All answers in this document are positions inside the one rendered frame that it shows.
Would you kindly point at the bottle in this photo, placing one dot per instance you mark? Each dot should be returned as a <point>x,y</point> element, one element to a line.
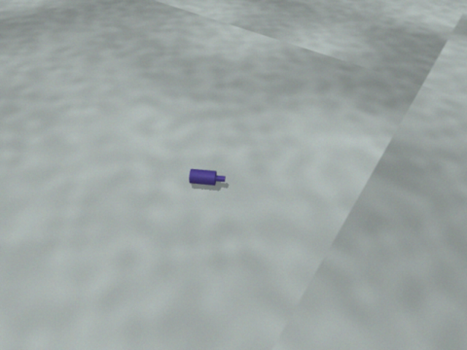
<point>204,177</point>

